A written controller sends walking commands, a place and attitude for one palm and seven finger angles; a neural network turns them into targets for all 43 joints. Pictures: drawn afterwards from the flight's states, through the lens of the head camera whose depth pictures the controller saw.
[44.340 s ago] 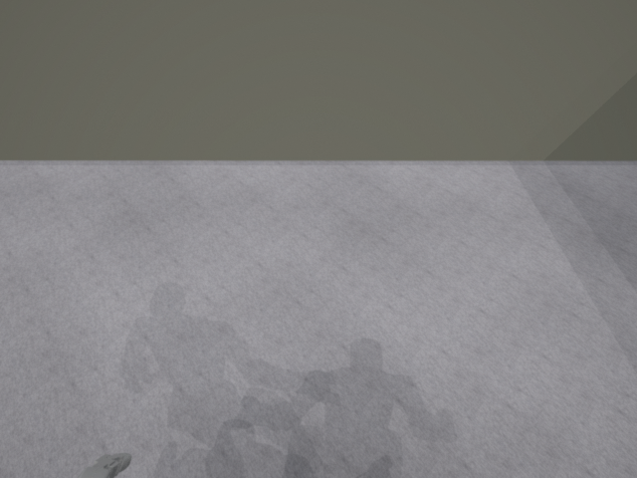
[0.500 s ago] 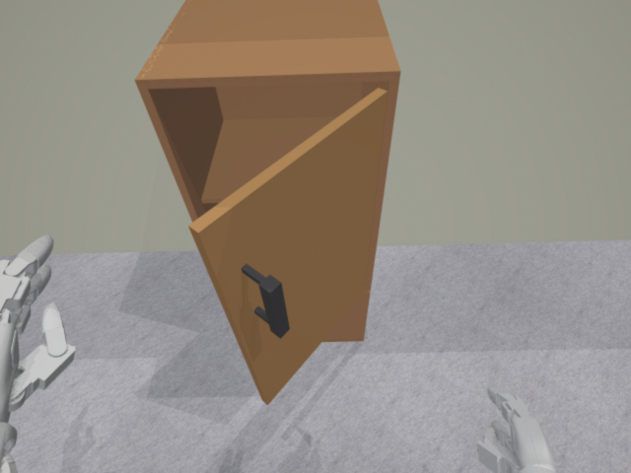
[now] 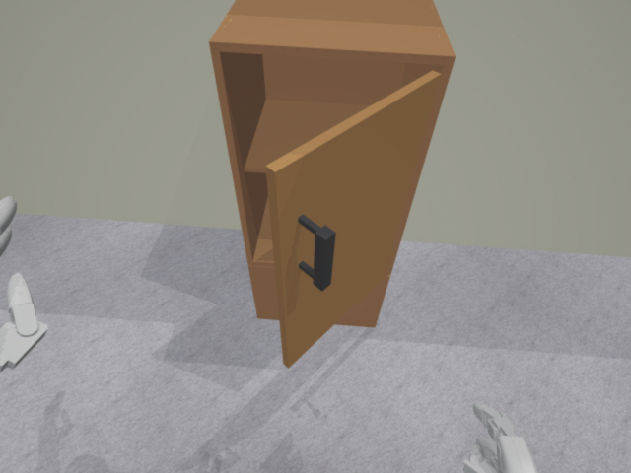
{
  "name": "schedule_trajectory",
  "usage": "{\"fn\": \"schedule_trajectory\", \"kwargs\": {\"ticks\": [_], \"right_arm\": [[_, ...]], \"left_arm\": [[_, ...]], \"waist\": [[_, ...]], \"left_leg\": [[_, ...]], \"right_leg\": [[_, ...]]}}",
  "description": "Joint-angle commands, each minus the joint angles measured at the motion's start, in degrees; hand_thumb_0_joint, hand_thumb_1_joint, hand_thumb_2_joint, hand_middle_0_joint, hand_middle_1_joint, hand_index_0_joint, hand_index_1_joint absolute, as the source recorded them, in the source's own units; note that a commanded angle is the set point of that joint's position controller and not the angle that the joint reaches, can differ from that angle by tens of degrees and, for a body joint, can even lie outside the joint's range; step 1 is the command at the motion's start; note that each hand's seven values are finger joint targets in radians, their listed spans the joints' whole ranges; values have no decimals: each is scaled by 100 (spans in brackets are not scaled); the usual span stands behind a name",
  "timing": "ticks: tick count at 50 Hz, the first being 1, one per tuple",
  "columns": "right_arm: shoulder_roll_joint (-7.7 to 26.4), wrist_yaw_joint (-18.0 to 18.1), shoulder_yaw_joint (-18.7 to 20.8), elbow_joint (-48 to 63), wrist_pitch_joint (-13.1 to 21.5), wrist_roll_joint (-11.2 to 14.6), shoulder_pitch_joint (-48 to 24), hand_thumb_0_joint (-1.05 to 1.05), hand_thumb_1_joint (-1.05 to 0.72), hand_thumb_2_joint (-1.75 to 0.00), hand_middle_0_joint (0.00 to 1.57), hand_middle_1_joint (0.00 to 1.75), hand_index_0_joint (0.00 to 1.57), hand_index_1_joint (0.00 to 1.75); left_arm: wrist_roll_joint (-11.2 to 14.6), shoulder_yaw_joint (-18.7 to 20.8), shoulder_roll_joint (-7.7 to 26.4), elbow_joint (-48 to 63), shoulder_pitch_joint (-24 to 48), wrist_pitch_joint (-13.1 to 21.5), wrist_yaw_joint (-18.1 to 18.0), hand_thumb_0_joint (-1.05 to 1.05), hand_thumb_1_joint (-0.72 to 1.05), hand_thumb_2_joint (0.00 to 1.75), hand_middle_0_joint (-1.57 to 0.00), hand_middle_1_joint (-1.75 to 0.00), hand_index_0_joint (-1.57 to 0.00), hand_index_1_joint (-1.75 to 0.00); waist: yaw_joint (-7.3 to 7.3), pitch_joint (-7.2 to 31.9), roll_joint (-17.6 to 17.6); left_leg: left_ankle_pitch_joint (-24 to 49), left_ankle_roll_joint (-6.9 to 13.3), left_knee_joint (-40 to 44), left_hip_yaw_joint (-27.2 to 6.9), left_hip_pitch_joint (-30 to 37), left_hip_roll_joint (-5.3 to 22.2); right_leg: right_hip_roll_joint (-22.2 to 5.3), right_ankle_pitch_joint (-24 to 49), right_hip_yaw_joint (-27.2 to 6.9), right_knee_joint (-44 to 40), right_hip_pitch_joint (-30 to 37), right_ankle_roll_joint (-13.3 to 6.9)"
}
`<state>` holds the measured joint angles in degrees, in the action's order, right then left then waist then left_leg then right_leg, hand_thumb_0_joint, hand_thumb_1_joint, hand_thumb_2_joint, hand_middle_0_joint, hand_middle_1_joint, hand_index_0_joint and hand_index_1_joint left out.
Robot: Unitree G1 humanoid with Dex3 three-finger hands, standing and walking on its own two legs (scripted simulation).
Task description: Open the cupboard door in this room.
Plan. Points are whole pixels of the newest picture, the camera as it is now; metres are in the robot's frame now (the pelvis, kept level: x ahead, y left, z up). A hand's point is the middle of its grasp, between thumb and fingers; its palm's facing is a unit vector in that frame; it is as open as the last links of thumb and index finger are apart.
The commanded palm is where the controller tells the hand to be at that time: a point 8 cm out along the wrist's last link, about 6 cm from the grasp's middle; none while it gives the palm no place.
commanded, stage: step back with the hand held close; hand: left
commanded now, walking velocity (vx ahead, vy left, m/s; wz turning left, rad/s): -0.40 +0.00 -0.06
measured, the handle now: (314, 253) +0.43 +0.04 +0.01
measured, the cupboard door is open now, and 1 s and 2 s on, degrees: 50 50 50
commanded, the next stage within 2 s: stop stepping back and stand still in 0.36 s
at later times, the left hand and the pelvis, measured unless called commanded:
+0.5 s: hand out of the picture +0.10 +0.27 +0.16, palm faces +0.35 -0.82 -0.46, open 7.4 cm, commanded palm +0.06 +0.30 +0.19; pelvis -0.11 +0.02 +0.00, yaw -5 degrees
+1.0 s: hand out of the picture +0.06 +0.27 +0.17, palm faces +0.30 -0.80 -0.53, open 7.4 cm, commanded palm +0.01 +0.31 +0.19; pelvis -0.16 +0.03 +0.01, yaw -8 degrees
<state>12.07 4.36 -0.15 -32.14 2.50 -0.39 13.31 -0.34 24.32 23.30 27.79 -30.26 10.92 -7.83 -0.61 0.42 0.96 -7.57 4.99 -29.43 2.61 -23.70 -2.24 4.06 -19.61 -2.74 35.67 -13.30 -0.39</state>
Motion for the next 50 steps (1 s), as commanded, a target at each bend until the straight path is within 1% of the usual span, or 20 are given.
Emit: {"fn": "schedule_trajectory", "kwargs": {"ticks": [1,3,5,9,13,19,20,22,23,26,28,30,32,34,41,43,44,46,47,50], "right_arm": [[751,19,349,831,433,45,-764,0,-90,-90,20,30,20,30],[650,-24,314,537,415,10,-641,0,-90,-90,20,30,20,30],[745,11,404,554,442,124,-661,0,-90,-90,20,30,20,30],[774,81,323,649,433,80,-1038,0,-90,-90,20,30,20,30],[896,106,360,718,459,-74,-1251,0,-90,-90,20,30,20,30],[707,-109,385,756,521,55,-1066,0,-90,-90,20,30,20,30],[693,-123,382,700,500,84,-1039,0,-90,-90,20,30,20,30],[685,-154,395,491,447,88,-879,0,-90,-90,20,30,20,30],[668,-174,360,368,492,-32,-865,0,-90,-90,20,30,20,30],[553,-13,250,598,515,71,-787,0,-90,-90,20,30,20,30],[681,173,207,446,556,79,-878,0,-90,-90,20,30,20,30],[829,218,180,478,787,51,-687,0,-90,-90,20,30,20,30],[719,146,238,522,977,29,-414,0,-90,-90,20,30,20,30],[544,87,188,449,1062,-62,-360,0,-90,-90,20,30,20,30],[670,-39,166,494,933,-61,-652,0,-90,-90,20,30,20,30],[689,22,215,457,759,-85,-664,0,-90,-90,20,30,20,30],[636,40,232,441,680,-87,-637,0,-90,-90,20,30,20,30],[611,55,281,398,557,-72,-571,0,-90,-90,20,30,20,30],[670,64,271,258,604,-115,-582,0,-90,-90,20,30,20,30],[593,22,265,128,737,16,-377,0,-90,-90,20,30,20,30]], "left_arm": [[205,566,983,1320,209,472,-83,0,90,90,-20,-30,-20,-30],[285,581,1068,1372,328,634,-139,0,90,90,-20,-30,-20,-30],[269,562,1152,1451,422,585,-160,0,90,90,-20,-30,-20,-30],[297,708,1297,1361,289,549,-137,0,90,90,-20,-30,-20,-30],[291,1025,1378,1157,299,598,-102,0,90,90,-20,-30,-20,-30],[497,628,1040,1348,-261,456,-49,0,90,90,-20,-30,-20,-30],[510,627,1150,1432,-191,475,-64,0,90,90,-20,-30,-20,-30],[363,557,1331,1630,157,558,-142,0,90,90,-20,-30,-20,-30],[281,779,1514,1750,472,662,-251,0,90,90,-20,-30,-20,-30],[224,496,1210,1581,822,391,-145,0,90,90,-20,-30,-20,-30],[249,490,1217,1343,966,266,-177,0,90,90,-20,-30,-20,-30],[192,539,1133,1485,800,378,-238,0,90,90,-20,-30,-20,-30],[178,734,1306,1660,782,496,-288,0,90,90,-20,-30,-20,-30],[326,964,1461,1858,105,499,-207,0,90,90,-20,-30,-20,-30],[239,772,1121,1516,-823,269,-238,0,90,90,-20,-30,-20,-30],[183,889,1277,1080,-593,207,-262,0,90,90,-20,-30,-20,-30],[186,747,1130,927,-453,165,-251,0,90,90,-20,-30,-20,-30],[266,863,1384,906,-69,143,-226,0,90,90,-20,-30,-20,-30],[326,957,1531,1052,375,232,-237,0,90,90,-20,-30,-20,-30],[230,568,1040,633,425,305,-205,0,90,90,-20,-30,-20,-30]], "waist": [[79,241,-40],[144,940,-179],[142,1453,-649],[48,656,390],[-82,266,1440],[-154,1045,854],[-108,985,303],[-43,485,-1278],[-84,372,-949],[155,389,-1286],[213,42,55],[34,250,2184],[39,431,1356],[140,868,1065],[75,161,1259],[77,-47,814],[104,-131,314],[98,-112,-1435],[83,-277,-1426],[199,339,-560]], "left_leg": [[-1636,-260,820,-804,329,730],[255,-420,-195,-349,1867,535],[739,-333,-482,-287,2281,497],[203,-264,334,-748,1854,843],[-3309,88,2879,-2200,-989,2006],[-1637,-515,1825,-538,521,1350],[-1321,-650,784,-220,1008,1020],[-1285,-818,-2557,-290,1122,143],[-1975,-801,-3467,-478,547,33],[-1324,-581,-2170,-439,547,450],[-588,-569,-23,-187,1121,277],[204,-261,1280,-1681,1442,1460],[75,145,1529,-2213,1478,1831],[711,-89,1608,-2414,1960,1773],[-2996,-180,2376,-1005,-283,1364],[-3300,-304,1903,-739,-669,1123],[-3003,-399,1269,-533,-603,860],[-1563,-542,-1670,-204,-366,305],[-1283,-569,-2443,-323,-633,403],[-1216,-551,-2264,-298,-555,510]], "right_leg": [[-526,339,-699,-1386,-357,-363],[-1212,2324,-1227,-1586,-988,-513],[-1084,3292,-995,-1348,-785,-196],[-529,1237,-607,-1287,-1163,-104],[271,-418,41,846,927,-62],[-7,-984,468,-464,263,-289],[-473,-934,-72,-1490,-424,-467],[-2541,-667,-2692,-3100,-2211,-1207],[-2767,1122,-2403,-2762,-1979,-1457],[-1640,2012,-620,-1539,-933,-682],[-1118,1283,-62,-936,-923,-311],[-510,-285,163,149,-1012,60],[-198,-841,34,746,-893,93],[-257,-731,86,1046,-1052,134],[-104,-585,852,-51,817,12],[-101,-645,884,-827,1180,-122],[-282,-820,613,-1417,1027,-254],[-2063,-2101,-2054,-2879,-314,-1084],[-2397,-1165,-2087,-2974,-426,-1257],[-2004,-132,-1247,-2200,256,-953]]}}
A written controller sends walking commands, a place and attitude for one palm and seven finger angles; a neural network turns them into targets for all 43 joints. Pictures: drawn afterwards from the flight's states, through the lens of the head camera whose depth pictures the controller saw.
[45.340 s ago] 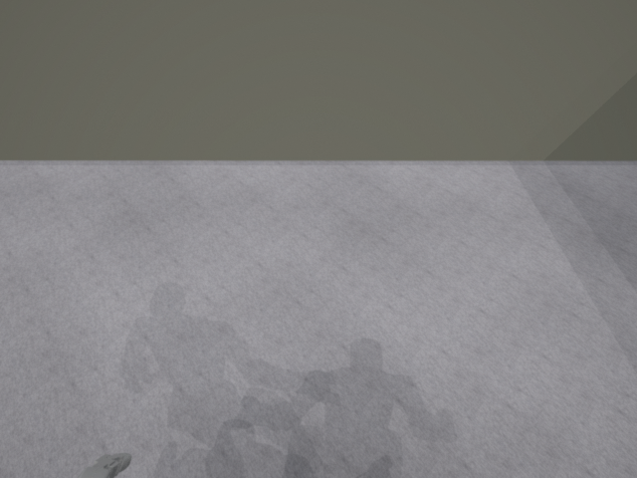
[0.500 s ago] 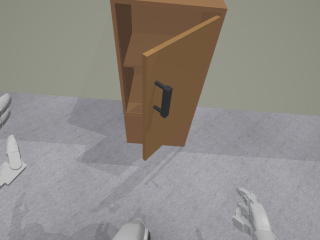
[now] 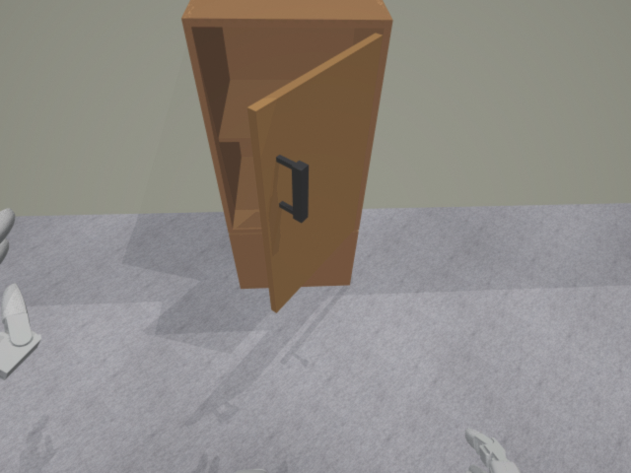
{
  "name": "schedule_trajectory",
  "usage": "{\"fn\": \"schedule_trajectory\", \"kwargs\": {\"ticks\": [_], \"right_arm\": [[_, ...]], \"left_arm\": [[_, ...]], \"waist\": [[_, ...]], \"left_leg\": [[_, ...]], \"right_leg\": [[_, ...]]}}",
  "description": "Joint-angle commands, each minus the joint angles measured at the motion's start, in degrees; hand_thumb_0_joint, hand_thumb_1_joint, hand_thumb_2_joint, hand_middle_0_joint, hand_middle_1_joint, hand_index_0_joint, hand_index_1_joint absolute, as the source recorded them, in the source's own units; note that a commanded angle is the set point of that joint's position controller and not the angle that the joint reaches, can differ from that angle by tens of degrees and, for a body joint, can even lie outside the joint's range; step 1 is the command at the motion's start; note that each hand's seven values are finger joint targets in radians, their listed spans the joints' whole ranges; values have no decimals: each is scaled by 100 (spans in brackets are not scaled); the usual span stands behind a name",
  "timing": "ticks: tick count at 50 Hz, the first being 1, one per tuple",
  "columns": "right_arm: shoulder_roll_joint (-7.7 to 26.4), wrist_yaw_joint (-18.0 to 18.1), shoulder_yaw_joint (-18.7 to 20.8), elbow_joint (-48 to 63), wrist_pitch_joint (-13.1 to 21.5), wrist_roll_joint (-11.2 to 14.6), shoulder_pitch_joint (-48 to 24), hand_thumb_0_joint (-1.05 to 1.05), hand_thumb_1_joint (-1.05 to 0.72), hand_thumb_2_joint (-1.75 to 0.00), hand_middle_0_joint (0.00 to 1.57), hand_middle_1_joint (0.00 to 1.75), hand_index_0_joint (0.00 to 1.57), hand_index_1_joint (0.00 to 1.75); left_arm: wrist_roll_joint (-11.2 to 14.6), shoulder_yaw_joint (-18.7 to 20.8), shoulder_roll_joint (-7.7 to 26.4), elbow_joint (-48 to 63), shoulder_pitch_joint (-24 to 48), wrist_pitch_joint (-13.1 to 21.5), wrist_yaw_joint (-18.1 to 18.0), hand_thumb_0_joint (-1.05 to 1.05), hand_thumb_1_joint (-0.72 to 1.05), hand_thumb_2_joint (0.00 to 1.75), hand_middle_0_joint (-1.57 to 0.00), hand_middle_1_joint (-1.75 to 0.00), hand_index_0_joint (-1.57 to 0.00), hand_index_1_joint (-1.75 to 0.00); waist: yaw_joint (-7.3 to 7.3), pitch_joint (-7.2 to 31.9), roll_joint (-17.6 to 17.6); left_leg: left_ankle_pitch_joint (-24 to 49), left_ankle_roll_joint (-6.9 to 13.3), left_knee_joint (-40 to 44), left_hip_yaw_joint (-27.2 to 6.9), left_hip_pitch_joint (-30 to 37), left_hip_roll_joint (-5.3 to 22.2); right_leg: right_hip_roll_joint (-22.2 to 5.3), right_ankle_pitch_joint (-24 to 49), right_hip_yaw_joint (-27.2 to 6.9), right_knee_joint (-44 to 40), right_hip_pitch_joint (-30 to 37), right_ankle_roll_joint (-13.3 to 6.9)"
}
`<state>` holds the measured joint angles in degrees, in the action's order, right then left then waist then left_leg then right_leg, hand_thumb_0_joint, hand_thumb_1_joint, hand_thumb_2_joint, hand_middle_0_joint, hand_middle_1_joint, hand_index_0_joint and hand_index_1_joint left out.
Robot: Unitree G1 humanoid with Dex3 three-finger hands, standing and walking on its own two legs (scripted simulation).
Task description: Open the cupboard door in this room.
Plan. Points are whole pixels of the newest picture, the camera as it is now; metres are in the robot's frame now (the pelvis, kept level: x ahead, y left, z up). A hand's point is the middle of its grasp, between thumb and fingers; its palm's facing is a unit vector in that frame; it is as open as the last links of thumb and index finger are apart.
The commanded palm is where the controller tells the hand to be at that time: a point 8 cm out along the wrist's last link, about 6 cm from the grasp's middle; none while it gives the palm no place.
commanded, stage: stop stepping back and stand still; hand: left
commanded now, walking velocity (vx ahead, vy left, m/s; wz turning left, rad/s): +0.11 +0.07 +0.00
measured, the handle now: (291, 188) +0.59 +0.09 +0.00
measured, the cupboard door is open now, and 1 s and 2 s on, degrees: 50 50 50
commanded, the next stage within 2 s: let the arm hang, fingers relaxed in 0.16 s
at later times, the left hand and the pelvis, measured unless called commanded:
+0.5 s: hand out of the picture +0.12 +0.22 -0.13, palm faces +0.04 -0.95 -0.29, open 7.4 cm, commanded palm none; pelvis +0.00 +0.01 -0.01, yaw +4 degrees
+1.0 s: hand out of the picture -0.05 +0.22 -0.17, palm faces +0.09 -0.97 -0.23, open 7.3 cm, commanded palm none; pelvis -0.02 +0.03 +0.00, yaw +4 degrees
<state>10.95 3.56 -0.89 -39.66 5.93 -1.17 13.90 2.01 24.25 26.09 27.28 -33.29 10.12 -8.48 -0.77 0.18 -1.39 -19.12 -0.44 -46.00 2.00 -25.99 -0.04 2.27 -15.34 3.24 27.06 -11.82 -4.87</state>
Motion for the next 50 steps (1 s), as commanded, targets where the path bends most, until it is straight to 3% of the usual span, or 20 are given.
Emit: {"fn": "schedule_trajectory", "kwargs": {"ticks": [1,6,10,12,13,14,16,17,18,19,20,21,23,25,28,31,35,37,43,50], "right_arm": [[696,124,311,908,404,99,-537,0,-90,-90,20,30,20,30],[709,187,289,942,576,74,-614,0,-90,-90,20,30,20,30],[897,170,394,1160,477,129,-602,0,-90,-90,20,30,20,30],[748,137,338,1172,410,128,-516,0,-90,-90,20,30,20,30],[1582,-304,648,-35,646,160,-666,0,-90,-90,20,30,20,30],[1724,-365,688,-66,118,139,-250,0,-90,-90,20,30,20,30],[1412,-336,553,-7,-134,80,-338,0,-90,-90,20,30,20,30],[1356,-333,469,23,-218,21,-375,0,-90,-90,20,30,20,30],[1319,-338,412,36,-256,-23,-430,0,-90,-90,20,30,20,30],[1292,-329,368,-11,-285,-18,-570,0,-90,-90,20,30,20,30],[1111,-324,346,-58,-302,21,-606,0,-90,-90,20,30,20,30],[990,-333,340,-121,-354,40,-570,0,-90,-90,20,30,20,30],[969,-321,361,-356,-537,-30,-536,0,-90,-90,20,30,20,30],[780,-298,312,-654,-646,-50,-446,0,-90,-90,20,30,20,30],[706,-262,217,-1061,-661,-35,-264,0,-90,-90,20,30,20,30],[542,-222,198,-1392,-686,-33,-252,0,-90,-90,20,30,20,30],[514,-194,213,-1744,-697,1,55,0,-90,-90,20,30,20,30],[539,-184,217,-1899,-679,3,160,0,-90,-90,20,30,20,30],[456,-172,222,-2179,-678,5,328,0,-90,-90,20,30,20,30],[314,-186,215,-2336,-673,-30,464,0,-90,-90,20,30,20,30]], "left_arm": [[-44,516,741,697,676,400,-145,0,90,90,-20,-30,-20,-30],[-53,476,769,1111,660,501,-203,0,90,90,-20,-30,-20,-30],[0,759,970,1477,428,580,-175,0,90,90,-20,-30,-20,-30],[-46,886,1032,1388,281,552,-147,0,90,90,-20,-30,-20,-30],[-462,-1901,-314,-3172,784,-270,608,0,90,90,-20,-30,-20,-30],[-423,-1695,-396,-3359,893,-828,774,0,90,90,-20,-30,-20,-30],[-383,-1796,-764,-3654,981,-1038,786,0,90,90,-20,-30,-20,-30],[-370,-1855,-724,-3959,1213,-1040,793,0,90,90,-20,-30,-20,-30],[-361,-1899,-629,-4282,1335,-992,810,0,90,90,-20,-30,-20,-30],[-378,-1908,-552,-4676,1265,-954,818,0,90,90,-20,-30,-20,-30],[-423,-1892,-292,-5058,1354,-894,807,0,90,90,-20,-30,-20,-30],[-414,-1872,-54,-5416,1510,-875,802,0,90,90,-20,-30,-20,-30],[-370,-1978,-66,-6047,1923,-913,760,0,90,90,-20,-30,-20,-30],[-334,-2106,-310,-6559,2053,-950,703,0,90,90,-20,-30,-20,-30],[-256,-2203,-505,-7220,1968,-956,674,0,90,90,-20,-30,-20,-30],[-246,-2176,-766,-7864,1714,-988,682,0,90,90,-20,-30,-20,-30],[-230,-2256,-840,-8454,1661,-953,702,0,90,90,-20,-30,-20,-30],[-227,-2283,-896,-8662,1636,-943,701,0,90,90,-20,-30,-20,-30],[-237,-2302,-978,-9069,1510,-966,683,0,90,90,-20,-30,-20,-30],[-252,-2277,-1021,-9187,1476,-984,670,0,90,90,-20,-30,-20,-30]], "waist": [[190,235,-254],[58,173,-187],[0,532,584],[97,667,846],[512,256,907],[241,383,843],[169,421,881],[143,385,514],[54,480,16],[-81,664,-424],[-76,860,-1102],[3,740,-1400],[130,370,-1439],[192,72,-708],[195,131,622],[100,-132,1273],[155,-59,455],[162,-59,316],[130,-481,38],[124,-578,180]], "left_leg": [[101,16,-211,-88,-135,279],[614,206,1792,220,1013,109],[2932,369,1955,-459,1930,789],[3753,259,1733,-164,1888,593],[4619,301,1359,-237,1762,652],[4961,465,1574,-527,1528,843],[4383,803,1929,-1088,1161,1346],[3763,942,2073,-1375,934,1416],[3429,901,2047,-1403,928,1336],[2831,703,1814,-1150,745,1119],[2070,363,1389,-668,633,589],[1084,180,1214,-391,609,203],[-27,103,981,-197,666,43],[212,85,1148,-195,909,108],[2138,127,1848,-460,1674,434],[1403,197,2214,-590,1360,519],[1009,202,2358,-620,1515,534],[956,213,2458,-640,1586,553],[545,238,2762,-669,1408,564],[233,233,2897,-680,1242,498]], "right_leg": [[-1658,-196,-1551,-1244,37,-414],[-1335,1103,-1072,-721,183,-15],[-656,1939,-641,23,44,581],[-598,2995,-498,198,285,479],[-763,3257,-43,1182,-502,405],[-592,1834,-170,1163,-456,398],[-323,-662,-137,1487,-656,446],[-314,-1100,-276,1449,-569,457],[-355,-891,-382,1019,-302,440],[-488,108,-391,367,285,436],[-922,1408,-850,-18,625,319],[-1450,2256,-1320,-297,520,108],[-1527,2672,-1314,-406,279,-120],[-1430,2906,-1194,-412,128,-89],[-884,1937,-761,-282,-75,303],[-760,696,-698,-675,84,263],[-761,330,-648,-966,127,203],[-747,232,-620,-993,105,196],[-717,-193,-543,-1054,-93,193],[-719,-437,-565,-981,-185,213]]}}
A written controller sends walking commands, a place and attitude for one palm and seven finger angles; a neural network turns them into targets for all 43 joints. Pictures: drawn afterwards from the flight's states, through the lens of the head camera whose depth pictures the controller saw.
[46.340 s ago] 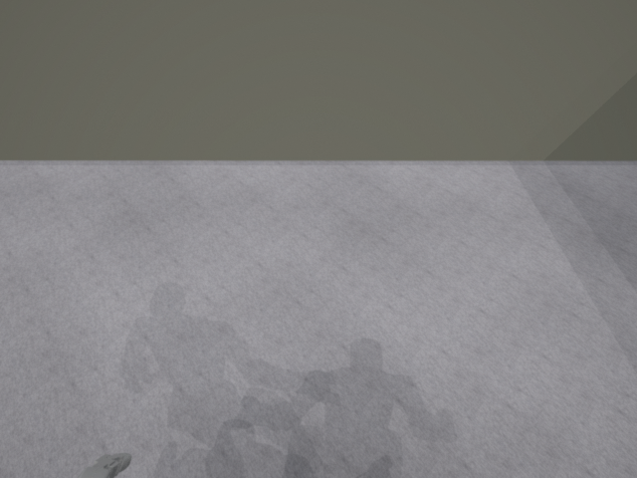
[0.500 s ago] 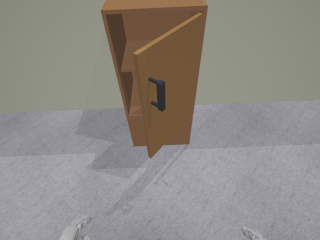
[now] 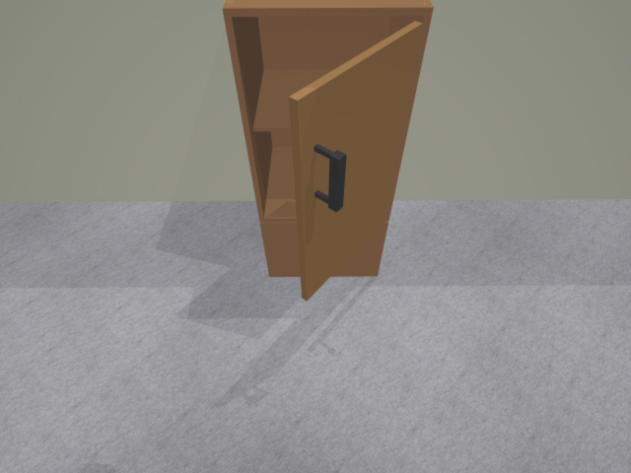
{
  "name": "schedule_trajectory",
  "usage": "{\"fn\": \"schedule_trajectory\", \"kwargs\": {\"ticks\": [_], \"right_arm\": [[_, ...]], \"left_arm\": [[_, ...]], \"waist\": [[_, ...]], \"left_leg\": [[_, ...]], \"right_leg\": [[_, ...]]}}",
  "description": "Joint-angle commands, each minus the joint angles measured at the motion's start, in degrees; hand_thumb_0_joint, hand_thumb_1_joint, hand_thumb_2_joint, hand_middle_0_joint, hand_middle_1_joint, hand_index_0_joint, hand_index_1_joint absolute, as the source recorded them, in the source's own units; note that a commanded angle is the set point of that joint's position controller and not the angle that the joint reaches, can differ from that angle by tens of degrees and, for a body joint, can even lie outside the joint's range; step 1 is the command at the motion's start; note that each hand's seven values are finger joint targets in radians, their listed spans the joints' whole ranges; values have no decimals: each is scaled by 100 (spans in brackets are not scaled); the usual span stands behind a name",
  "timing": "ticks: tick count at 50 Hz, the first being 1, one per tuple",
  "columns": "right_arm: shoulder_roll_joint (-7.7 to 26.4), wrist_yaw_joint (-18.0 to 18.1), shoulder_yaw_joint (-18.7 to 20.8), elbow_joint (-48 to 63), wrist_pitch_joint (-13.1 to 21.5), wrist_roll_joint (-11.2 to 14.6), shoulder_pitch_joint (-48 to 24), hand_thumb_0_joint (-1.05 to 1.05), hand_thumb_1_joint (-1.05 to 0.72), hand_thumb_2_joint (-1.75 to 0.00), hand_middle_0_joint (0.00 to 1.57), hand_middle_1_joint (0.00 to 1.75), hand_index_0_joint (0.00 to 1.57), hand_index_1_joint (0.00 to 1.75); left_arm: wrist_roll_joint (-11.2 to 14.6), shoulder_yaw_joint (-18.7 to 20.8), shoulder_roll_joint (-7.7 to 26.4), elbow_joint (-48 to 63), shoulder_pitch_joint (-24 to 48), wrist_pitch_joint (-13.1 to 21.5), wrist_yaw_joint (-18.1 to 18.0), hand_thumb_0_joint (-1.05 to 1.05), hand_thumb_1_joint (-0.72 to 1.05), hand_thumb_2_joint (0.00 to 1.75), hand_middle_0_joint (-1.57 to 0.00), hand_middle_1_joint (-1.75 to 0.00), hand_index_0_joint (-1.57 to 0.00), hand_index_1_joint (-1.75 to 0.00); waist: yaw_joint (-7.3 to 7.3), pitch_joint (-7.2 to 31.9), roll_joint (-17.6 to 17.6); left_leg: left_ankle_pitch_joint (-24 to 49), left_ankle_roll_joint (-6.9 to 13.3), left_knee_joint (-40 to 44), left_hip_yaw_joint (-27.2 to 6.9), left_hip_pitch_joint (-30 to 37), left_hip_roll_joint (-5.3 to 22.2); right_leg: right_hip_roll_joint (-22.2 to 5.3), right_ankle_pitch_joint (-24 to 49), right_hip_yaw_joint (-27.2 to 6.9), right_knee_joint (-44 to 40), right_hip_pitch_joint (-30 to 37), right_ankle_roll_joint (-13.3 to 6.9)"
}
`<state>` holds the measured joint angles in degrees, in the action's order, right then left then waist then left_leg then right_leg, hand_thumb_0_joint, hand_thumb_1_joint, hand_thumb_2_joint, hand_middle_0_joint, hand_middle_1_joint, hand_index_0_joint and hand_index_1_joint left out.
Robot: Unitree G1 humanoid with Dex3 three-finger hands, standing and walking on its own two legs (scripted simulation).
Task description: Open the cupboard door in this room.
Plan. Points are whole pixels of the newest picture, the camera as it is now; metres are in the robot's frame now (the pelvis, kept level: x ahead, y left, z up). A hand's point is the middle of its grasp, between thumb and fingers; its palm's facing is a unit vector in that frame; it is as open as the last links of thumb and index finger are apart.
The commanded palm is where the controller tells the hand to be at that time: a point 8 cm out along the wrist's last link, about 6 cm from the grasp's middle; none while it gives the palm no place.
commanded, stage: let the arm hang, fingers relaxed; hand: left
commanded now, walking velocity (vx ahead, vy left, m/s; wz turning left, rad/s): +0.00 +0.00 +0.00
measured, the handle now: (328, 178) +0.61 +0.01 +0.00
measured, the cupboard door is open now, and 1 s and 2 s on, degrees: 50 50 50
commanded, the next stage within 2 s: look to check the result in 0.36 s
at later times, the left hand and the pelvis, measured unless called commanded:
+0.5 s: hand out of the picture +0.01 +0.17 -0.17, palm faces +0.02 -0.98 -0.20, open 7.3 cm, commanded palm none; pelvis +0.01 +0.00 +0.00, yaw +0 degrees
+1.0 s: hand out of the picture +0.02 +0.16 -0.17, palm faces +0.02 -0.98 -0.19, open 7.3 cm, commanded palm none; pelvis +0.02 -0.01 +0.00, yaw +0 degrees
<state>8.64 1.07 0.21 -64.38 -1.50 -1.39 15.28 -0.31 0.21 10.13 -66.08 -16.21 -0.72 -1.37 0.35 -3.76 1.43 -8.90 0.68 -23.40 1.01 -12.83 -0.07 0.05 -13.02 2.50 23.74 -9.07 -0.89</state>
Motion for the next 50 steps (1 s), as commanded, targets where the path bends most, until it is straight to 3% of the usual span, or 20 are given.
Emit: {"fn": "schedule_trajectory", "kwargs": {"ticks": [1,6,9,15,18,20,27,33,37,43,50], "right_arm": [[540,66,108,121,80,-10,337,0,-90,-90,20,30,20,30],[473,78,108,95,116,-8,348,0,-90,-90,20,30,20,30],[435,78,105,83,130,-2,372,0,-90,-90,20,30,20,30],[397,88,106,66,151,7,360,0,-90,-90,20,30,20,30],[411,90,111,60,150,21,393,0,-90,-90,20,30,20,30],[408,93,106,41,149,11,381,0,-90,-90,20,30,20,30],[428,100,101,24,142,14,316,0,-90,-90,20,30,20,30],[455,101,103,22,145,32,297,0,-90,-90,20,30,20,30],[455,108,87,-7,154,20,250,0,-90,-90,20,30,20,30],[473,110,96,4,147,28,221,0,-90,-90,20,30,20,30],[461,111,81,-23,143,18,214,0,-90,-90,20,30,20,30]], "left_arm": [[-20,127,537,152,-228,106,-45,0,90,90,-20,-30,-20,-30],[-25,136,466,151,-216,119,-56,0,90,90,-20,-30,-20,-30],[-27,143,454,143,-210,132,-61,0,90,90,-20,-30,-20,-30],[-16,148,420,153,-195,161,-72,0,90,90,-20,-30,-20,-30],[-17,149,429,169,-206,180,-80,0,90,90,-20,-30,-20,-30],[-12,140,401,156,-185,174,-79,0,90,90,-20,-30,-20,-30],[-5,131,396,114,-241,180,-80,0,90,90,-20,-30,-20,-30],[-8,139,425,118,-267,203,-87,0,90,90,-20,-30,-20,-30],[-1,129,406,104,-253,203,-89,0,90,90,-20,-30,-20,-30],[-7,137,420,103,-269,209,-96,0,90,90,-20,-30,-20,-30],[3,131,425,109,-213,205,-92,0,90,90,-20,-30,-20,-30]], "waist": [[21,-148,-96],[1,-205,71],[-4,-195,-79],[8,-81,-5],[20,-31,-203],[39,-80,-56],[42,-54,-25],[33,26,-209],[43,35,-28],[24,-42,-181],[34,-58,-113]], "left_leg": [[-748,118,658,-585,-63,518],[-629,119,713,-619,-140,528],[-458,115,665,-573,-102,521],[8,108,534,-507,103,517],[185,107,455,-481,171,525],[152,100,477,-479,194,519],[191,91,450,-451,310,524],[367,89,382,-425,365,528],[493,82,392,-423,413,541],[522,77,372,-405,402,541],[510,57,390,-395,415,545]], "right_leg": [[-495,-587,-471,-612,-432,-182],[-492,-320,-448,-514,-376,-168],[-520,-235,-447,-519,-364,-160],[-550,49,-485,-532,-318,-153],[-547,138,-476,-553,-291,-147],[-556,105,-501,-565,-328,-151],[-568,133,-514,-615,-336,-149],[-574,255,-513,-653,-261,-141],[-585,421,-522,-631,-220,-146],[-582,467,-506,-679,-221,-139],[-582,501,-540,-688,-199,-146]]}}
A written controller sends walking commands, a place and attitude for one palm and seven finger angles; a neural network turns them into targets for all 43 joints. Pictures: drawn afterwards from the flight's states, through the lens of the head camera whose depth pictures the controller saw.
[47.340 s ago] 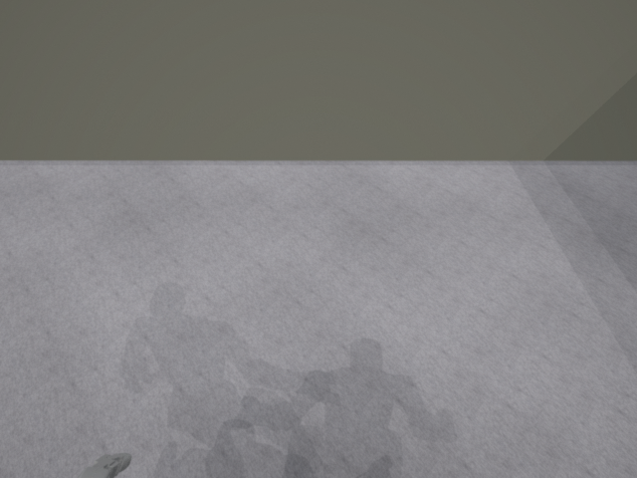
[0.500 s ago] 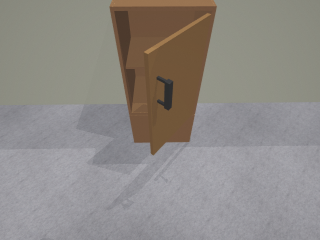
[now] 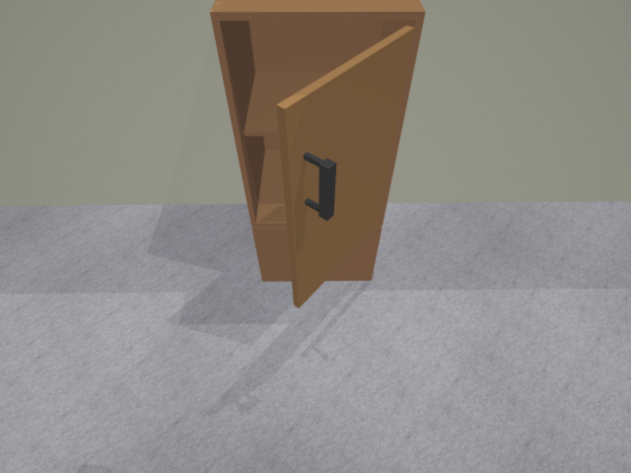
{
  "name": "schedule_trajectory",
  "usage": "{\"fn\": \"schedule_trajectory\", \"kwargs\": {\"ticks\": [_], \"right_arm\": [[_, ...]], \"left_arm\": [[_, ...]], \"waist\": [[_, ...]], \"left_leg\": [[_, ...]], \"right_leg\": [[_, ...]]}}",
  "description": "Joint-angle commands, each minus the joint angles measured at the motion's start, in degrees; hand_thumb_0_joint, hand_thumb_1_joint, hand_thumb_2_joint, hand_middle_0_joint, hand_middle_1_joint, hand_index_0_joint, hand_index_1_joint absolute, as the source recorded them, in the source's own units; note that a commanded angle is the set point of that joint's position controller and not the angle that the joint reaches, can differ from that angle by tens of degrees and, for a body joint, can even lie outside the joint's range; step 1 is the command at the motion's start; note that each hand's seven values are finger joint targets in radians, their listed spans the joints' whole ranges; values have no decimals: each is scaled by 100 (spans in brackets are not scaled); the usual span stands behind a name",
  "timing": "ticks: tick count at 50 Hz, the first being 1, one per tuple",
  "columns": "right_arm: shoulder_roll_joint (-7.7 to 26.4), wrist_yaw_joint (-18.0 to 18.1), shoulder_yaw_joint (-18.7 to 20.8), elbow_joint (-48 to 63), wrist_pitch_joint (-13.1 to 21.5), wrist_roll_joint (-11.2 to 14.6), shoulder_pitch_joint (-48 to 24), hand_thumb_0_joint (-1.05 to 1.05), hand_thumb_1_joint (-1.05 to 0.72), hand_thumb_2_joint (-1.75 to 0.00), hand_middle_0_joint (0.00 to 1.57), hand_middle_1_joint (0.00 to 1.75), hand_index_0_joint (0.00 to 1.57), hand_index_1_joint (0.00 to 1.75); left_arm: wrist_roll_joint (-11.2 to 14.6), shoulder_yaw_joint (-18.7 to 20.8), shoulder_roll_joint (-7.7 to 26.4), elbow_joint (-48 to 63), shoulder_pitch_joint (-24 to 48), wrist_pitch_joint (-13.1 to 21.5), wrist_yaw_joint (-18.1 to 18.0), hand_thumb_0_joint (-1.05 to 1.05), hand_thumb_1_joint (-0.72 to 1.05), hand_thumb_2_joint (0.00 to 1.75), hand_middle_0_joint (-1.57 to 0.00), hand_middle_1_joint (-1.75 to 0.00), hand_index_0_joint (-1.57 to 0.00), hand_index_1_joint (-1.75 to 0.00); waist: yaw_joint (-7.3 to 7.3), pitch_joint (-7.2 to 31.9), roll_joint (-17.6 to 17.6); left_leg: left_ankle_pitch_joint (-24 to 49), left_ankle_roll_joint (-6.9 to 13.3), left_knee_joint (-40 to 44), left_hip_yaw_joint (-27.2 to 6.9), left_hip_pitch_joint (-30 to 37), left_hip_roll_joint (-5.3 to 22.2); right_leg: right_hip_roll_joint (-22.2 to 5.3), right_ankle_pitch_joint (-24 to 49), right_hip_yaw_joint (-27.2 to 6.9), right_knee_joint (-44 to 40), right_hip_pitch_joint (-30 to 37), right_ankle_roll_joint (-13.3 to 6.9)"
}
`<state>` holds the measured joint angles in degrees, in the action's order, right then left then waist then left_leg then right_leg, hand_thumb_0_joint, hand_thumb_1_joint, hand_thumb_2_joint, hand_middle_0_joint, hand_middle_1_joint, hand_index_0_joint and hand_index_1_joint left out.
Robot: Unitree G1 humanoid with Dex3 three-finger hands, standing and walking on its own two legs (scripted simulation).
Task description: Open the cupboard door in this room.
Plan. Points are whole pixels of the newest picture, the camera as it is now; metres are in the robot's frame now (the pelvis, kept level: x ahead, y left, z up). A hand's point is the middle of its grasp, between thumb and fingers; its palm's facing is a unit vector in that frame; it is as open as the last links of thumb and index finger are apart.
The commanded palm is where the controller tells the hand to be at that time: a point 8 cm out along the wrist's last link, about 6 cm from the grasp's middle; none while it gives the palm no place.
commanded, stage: walk to a spot facing it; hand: left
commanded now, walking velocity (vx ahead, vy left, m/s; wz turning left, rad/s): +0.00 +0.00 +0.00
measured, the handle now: (318, 186) +0.59 +0.03 +0.00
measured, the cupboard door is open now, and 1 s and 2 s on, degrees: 50 50 50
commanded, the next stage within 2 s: none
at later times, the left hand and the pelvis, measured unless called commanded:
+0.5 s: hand out of the picture +0.06 +0.19 -0.18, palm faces -0.10 -0.97 -0.24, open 7.3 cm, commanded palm none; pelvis -0.01 +0.00 -0.01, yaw -10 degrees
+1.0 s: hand out of the picture +0.16 +0.15 -0.19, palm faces -0.40 -0.89 -0.22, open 7.3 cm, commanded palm none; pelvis +0.01 -0.01 -0.02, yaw -28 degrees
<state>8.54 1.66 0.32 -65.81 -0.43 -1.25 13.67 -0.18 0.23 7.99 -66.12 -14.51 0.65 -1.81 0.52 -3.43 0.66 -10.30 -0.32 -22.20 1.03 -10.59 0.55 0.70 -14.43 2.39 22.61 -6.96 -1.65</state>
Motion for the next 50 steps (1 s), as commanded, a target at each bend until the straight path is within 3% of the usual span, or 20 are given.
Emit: {"fn": "schedule_trajectory", "kwargs": {"ticks": [1,16,19,21,23,28,29,30,31,32,33,34,38,42,45,46,47,48,49,50], "right_arm": [[486,51,69,115,39,4,372,0,-90,-90,20,30,20,30],[713,153,386,590,-137,0,195,0,-90,-90,20,30,20,30],[972,176,455,730,-102,-34,211,0,-90,-90,20,30,20,30],[1268,190,522,795,-61,-70,305,0,-90,-90,20,30,20,30],[1254,185,491,926,-17,-91,215,0,-90,-90,20,30,20,30],[1426,129,525,1255,-61,-89,-410,0,-90,-90,20,30,20,30],[1327,108,537,1343,-101,-24,-549,0,-90,-90,20,30,20,30],[859,64,483,1574,-131,31,-544,0,-90,-90,20,30,20,30],[995,34,469,1675,-176,34,-817,0,-90,-90,20,30,20,30],[974,-6,480,1665,-175,54,-741,0,-90,-90,20,30,20,30],[904,-17,497,1705,-160,40,-886,0,-90,-90,20,30,20,30],[917,8,477,1658,-152,36,-861,0,-90,-90,20,30,20,30],[782,21,415,1720,-129,89,-878,0,-90,-90,20,30,20,30],[774,50,401,1827,-107,121,-885,0,-90,-90,20,30,20,30],[845,93,409,1753,-53,140,-450,0,-90,-90,20,30,20,30],[950,123,427,1661,-11,134,-160,0,-90,-90,20,30,20,30],[1361,156,495,1652,58,70,-8,0,-90,-90,20,30,20,30],[1812,164,584,1726,74,2,52,0,-90,-90,20,30,20,30],[1803,193,539,1750,38,-65,91,0,-90,-90,20,30,20,30],[1677,201,487,1907,28,-96,-163,0,-90,-90,20,30,20,30]], "left_arm": [[-10,132,658,114,-387,72,-46,0,90,90,-20,-30,-20,-30],[-72,545,1060,701,33,-206,54,0,90,90,-20,-30,-20,-30],[-77,570,935,906,174,-242,112,0,90,90,-20,-30,-20,-30],[-82,567,803,1058,306,-289,174,0,90,90,-20,-30,-20,-30],[-93,595,800,1173,416,-326,221,0,90,90,-20,-30,-20,-30],[-95,599,808,1113,-178,-259,300,0,90,90,-20,-30,-20,-30],[-125,657,1105,1057,-396,-236,265,0,90,90,-20,-30,-20,-30],[-203,776,1749,1096,-448,-176,154,0,90,90,-20,-30,-20,-30],[-107,791,1928,1104,-580,-175,102,0,90,90,-20,-30,-20,-30],[-95,780,1909,1195,-333,-191,84,0,90,90,-20,-30,-20,-30],[-107,782,1692,1318,-77,-202,49,0,90,90,-20,-30,-20,-30],[-134,749,1635,1369,133,-179,17,0,90,90,-20,-30,-20,-30],[-135,716,1587,1438,8,-148,-14,0,90,90,-20,-30,-20,-30],[-139,744,1657,1522,43,-205,38,0,90,90,-20,-30,-20,-30],[-115,734,1570,1634,342,-246,60,0,90,90,-20,-30,-20,-30],[-76,703,1486,1693,479,-251,72,0,90,90,-20,-30,-20,-30],[-26,648,1182,1801,437,-260,103,0,90,90,-20,-30,-20,-30],[-4,572,978,1921,403,-228,176,0,90,90,-20,-30,-20,-30],[-72,609,1205,1979,646,-245,202,0,90,90,-20,-30,-20,-30],[-91,638,1166,2057,568,-234,255,0,90,90,-20,-30,-20,-30]], "waist": [[11,-35,-75],[68,3,-293],[90,25,460],[127,85,1316],[39,206,1142],[-393,501,339],[-527,367,-400],[-516,190,-2317],[-672,147,-1954],[-460,132,-1458],[-364,35,-854],[-219,235,-1107],[-249,758,-620],[-236,658,-921],[34,632,-942],[192,736,-717],[232,842,471],[186,838,1885],[262,583,1384],[63,381,806]], "left_leg": [[667,156,269,-400,211,484],[-126,62,-631,179,21,608],[-91,331,-86,-373,314,1218],[3,901,686,-1084,274,2194],[434,1152,726,-1003,336,2458],[792,443,-656,384,-173,1762],[-131,133,-1396,653,-726,1308],[-2120,-261,-2803,1054,-2000,377],[-2691,-203,-3863,271,-2182,220],[-2356,-160,-4269,-55,-2273,373],[-2046,-173,-4317,-75,-2314,383],[-1904,-212,-4265,-198,-2302,407],[-1733,-296,-3280,-69,-1771,184],[-1514,-253,-2424,-55,-1355,-4],[-910,-198,-1057,-143,-464,-41],[-377,-154,-330,-181,344,116],[-88,167,346,-1235,1179,1116],[959,781,635,-2502,1337,2536],[1558,1251,500,-2521,788,2830],[1541,1335,467,-2054,197,2689]], "right_leg": [[-655,677,-521,-569,-372,-66],[-704,1309,-1323,7,-989,-313],[-190,875,-972,786,-1559,-129],[114,-1081,-322,2439,-1885,43],[-153,-1743,-407,3309,-2029,88],[-126,-385,66,1198,-618,137],[-308,552,-406,218,-223,51],[-1706,1373,-2763,-690,148,-420],[-2091,2157,-3320,-721,-56,-902],[-1999,1432,-3022,-633,-205,-1207],[-1735,1482,-3026,-467,-357,-1192],[-1513,2144,-2811,-183,-151,-1144],[-1259,3465,-2520,191,358,-1069],[-1066,3089,-2673,132,72,-976],[-796,2749,-2673,381,-460,-644],[-601,2331,-2499,628,-975,-404],[29,876,-1949,1261,-1968,-73],[455,-1940,-924,2632,-2652,266],[188,-2189,-772,3690,-2647,359],[-20,-1931,-660,4105,-2510,431]]}}
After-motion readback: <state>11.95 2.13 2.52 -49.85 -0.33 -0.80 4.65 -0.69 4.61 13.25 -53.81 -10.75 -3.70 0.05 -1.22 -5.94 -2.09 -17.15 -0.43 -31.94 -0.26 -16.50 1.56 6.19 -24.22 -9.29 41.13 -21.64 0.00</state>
